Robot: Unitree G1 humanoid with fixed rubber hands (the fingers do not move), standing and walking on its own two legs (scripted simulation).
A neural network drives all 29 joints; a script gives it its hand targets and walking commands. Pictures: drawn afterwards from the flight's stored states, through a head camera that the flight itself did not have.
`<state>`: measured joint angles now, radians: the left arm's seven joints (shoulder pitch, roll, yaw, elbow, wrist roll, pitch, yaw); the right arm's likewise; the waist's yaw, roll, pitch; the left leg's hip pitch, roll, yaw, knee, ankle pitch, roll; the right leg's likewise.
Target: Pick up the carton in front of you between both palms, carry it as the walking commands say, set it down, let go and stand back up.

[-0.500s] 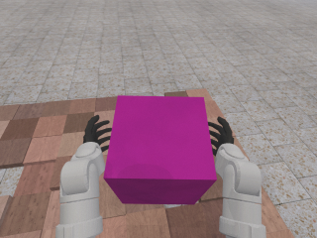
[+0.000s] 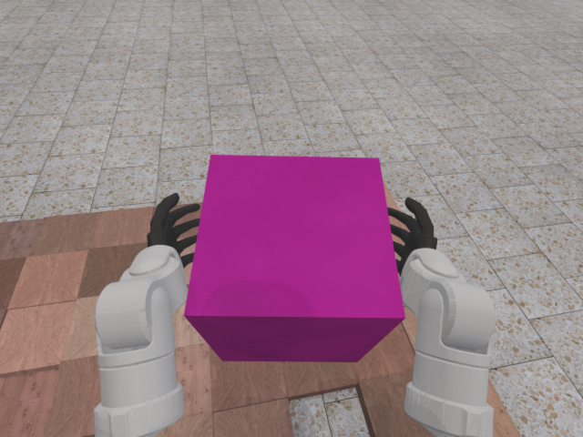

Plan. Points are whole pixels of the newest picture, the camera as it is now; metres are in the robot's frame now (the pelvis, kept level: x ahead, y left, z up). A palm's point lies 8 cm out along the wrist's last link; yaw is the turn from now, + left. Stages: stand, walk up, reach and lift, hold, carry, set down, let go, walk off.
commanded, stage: carry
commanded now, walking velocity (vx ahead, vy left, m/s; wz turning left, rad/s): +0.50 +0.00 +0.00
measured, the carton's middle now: (292, 270) +0.34 -0.01 +0.06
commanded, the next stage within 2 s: none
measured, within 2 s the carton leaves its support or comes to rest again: neither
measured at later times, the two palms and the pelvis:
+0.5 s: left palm (233, 126) +0.61 +0.09 +0.12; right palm (398, 133) +0.62 -0.21 +0.11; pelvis +0.31 -0.06 -0.01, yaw +0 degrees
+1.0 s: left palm (260, 51) +0.98 +0.05 +0.11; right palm (381, 56) +0.96 -0.25 +0.11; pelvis +0.64 -0.08 +0.01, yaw -1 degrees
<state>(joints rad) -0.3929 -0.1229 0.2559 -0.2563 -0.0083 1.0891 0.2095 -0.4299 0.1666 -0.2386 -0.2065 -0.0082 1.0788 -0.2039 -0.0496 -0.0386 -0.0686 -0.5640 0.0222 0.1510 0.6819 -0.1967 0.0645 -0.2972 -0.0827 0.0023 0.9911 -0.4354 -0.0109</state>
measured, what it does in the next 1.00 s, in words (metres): walks ahead: right foot, then left foot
